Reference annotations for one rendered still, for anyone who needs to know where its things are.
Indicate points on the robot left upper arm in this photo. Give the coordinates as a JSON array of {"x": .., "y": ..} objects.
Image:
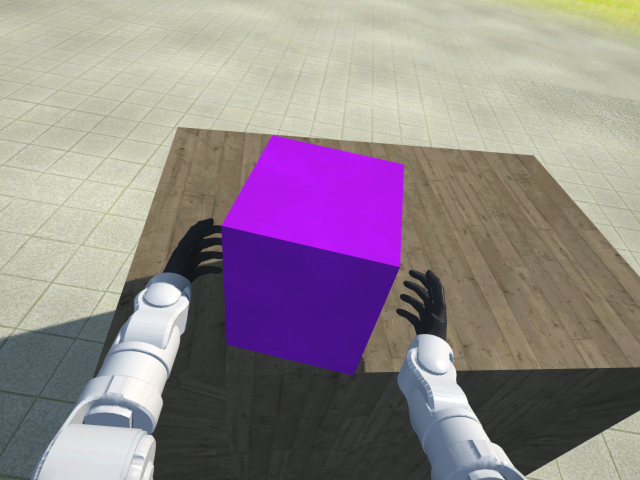
[{"x": 94, "y": 452}]

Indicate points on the pedestal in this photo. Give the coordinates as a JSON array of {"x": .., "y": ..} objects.
[{"x": 543, "y": 319}]

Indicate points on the carton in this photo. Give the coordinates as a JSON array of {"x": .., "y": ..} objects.
[{"x": 311, "y": 248}]

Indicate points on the left robot forearm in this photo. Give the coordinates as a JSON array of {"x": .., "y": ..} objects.
[{"x": 127, "y": 390}]

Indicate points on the right robot forearm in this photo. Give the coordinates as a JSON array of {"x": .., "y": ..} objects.
[{"x": 451, "y": 435}]

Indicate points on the robot right hand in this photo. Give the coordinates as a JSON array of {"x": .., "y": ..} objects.
[{"x": 433, "y": 316}]

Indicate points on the robot left hand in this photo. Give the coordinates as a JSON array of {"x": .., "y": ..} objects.
[{"x": 187, "y": 256}]

